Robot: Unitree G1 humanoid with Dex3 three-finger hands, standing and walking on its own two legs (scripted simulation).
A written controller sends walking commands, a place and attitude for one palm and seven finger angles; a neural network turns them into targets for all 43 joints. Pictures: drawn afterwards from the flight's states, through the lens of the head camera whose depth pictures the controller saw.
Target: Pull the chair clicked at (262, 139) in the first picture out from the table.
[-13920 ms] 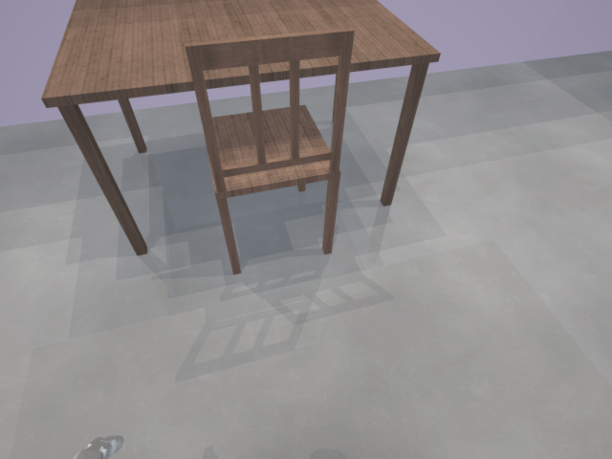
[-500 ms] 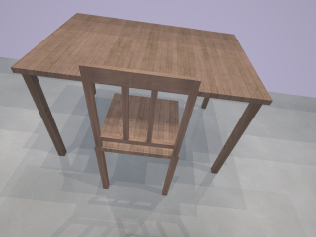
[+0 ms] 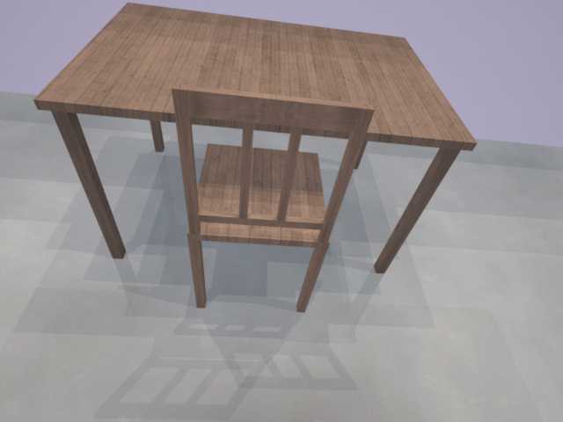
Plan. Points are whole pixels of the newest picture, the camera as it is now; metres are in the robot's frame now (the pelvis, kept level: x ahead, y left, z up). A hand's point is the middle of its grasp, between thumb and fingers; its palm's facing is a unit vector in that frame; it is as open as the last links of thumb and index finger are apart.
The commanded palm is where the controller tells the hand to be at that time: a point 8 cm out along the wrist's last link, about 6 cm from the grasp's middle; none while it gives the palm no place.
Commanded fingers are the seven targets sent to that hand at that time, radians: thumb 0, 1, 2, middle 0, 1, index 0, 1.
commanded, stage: come to a stop and stand still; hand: left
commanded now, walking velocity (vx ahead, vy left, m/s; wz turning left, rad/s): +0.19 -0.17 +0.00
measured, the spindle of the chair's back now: (245, 174) +0.67 +0.11 -0.07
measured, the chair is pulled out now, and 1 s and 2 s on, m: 0.00 0.00 0.00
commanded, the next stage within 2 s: look again from close up in 0.24 s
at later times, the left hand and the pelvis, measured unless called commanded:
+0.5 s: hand out of the picture +0.11 +0.10 -0.14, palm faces -0.04 -0.99 -0.15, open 7.4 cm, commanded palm none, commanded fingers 0.00 0.90 0.90 -0.20 -0.30 -0.20 -0.30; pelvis +0.00 -0.05 +0.02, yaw +1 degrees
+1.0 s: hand out of the picture +0.00 +0.09 -0.15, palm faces +0.07 -0.98 -0.16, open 7.4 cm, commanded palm none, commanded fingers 0.00 0.90 0.90 -0.20 -0.30 -0.20 -0.30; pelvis +0.03 -0.07 +0.02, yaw +1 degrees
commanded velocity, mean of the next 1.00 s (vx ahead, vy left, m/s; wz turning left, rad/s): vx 0.03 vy -0.03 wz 0.00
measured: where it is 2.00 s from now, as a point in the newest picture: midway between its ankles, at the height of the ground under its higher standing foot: outside the picture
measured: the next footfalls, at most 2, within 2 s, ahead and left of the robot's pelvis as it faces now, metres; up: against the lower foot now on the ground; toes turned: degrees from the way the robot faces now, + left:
right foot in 0.42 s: +0.07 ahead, -0.16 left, +0.00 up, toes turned -2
left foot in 1.96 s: +0.29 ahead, -0.03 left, +0.00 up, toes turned +6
